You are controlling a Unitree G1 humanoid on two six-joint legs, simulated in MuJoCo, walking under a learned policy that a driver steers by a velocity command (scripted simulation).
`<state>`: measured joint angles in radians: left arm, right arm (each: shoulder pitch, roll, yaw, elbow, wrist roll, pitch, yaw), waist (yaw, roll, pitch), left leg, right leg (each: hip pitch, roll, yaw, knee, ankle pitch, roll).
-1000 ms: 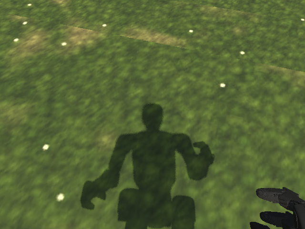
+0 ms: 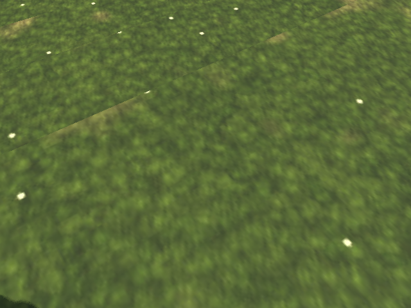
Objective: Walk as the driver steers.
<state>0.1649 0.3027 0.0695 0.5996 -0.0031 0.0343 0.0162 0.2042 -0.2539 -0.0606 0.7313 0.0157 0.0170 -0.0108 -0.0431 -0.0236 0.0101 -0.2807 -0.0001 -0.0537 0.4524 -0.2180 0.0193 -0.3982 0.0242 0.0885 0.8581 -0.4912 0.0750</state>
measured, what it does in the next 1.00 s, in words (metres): walks ahead, turning left: right foot, then left foot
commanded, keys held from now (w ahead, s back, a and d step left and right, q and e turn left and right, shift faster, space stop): w+q+shift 0.12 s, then q+shift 0.56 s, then e+shift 0.08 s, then w+e+shift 0.24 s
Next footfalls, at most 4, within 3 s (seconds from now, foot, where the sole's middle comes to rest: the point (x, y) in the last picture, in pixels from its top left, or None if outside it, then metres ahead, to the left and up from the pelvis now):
0.08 right None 0.01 -0.14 -0.78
0.46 left None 0.26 0.16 -0.78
0.98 right None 0.38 -0.02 -0.78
1.40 left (111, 251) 0.68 0.30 -0.78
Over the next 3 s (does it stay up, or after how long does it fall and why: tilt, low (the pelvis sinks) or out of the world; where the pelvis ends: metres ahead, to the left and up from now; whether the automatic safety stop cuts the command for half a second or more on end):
stays up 1.56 0.32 -0.21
